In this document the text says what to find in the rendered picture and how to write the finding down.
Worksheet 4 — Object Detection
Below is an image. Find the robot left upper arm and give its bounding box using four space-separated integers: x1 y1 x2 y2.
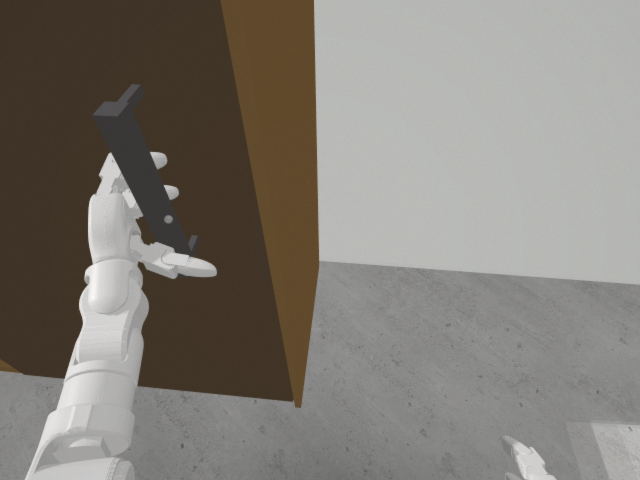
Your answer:
30 457 135 480

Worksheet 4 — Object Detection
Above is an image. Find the left robot hand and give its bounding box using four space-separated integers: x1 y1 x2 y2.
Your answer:
88 152 217 279

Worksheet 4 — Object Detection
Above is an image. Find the robot left forearm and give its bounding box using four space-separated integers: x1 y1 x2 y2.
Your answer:
25 259 149 480

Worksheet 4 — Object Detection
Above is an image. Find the wardrobe door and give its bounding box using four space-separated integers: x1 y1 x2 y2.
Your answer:
0 0 293 402

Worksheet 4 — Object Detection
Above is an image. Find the handle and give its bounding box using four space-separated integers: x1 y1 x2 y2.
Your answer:
92 84 200 278

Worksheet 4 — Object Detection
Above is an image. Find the right robot hand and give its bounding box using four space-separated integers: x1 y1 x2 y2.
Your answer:
502 436 557 480

